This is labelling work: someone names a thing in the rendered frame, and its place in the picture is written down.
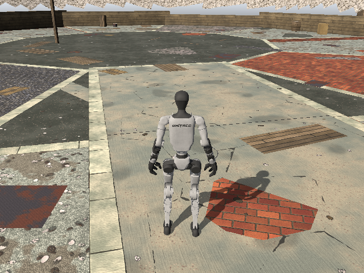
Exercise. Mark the robot head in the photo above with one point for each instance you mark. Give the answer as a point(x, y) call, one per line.
point(181, 99)

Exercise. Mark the robot left hand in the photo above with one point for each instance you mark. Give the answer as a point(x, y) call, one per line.
point(151, 167)

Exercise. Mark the left robot thigh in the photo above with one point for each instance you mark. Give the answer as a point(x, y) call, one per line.
point(168, 169)

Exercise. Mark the robot left forearm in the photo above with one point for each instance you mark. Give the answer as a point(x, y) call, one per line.
point(155, 153)

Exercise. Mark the robot right upper arm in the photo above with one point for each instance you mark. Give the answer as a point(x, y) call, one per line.
point(199, 120)

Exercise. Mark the robot right forearm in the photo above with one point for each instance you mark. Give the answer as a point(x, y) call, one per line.
point(209, 153)

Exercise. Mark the robot left upper arm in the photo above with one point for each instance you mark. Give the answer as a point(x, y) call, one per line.
point(164, 120)

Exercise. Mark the robot right hand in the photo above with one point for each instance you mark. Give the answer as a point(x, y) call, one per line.
point(213, 168)

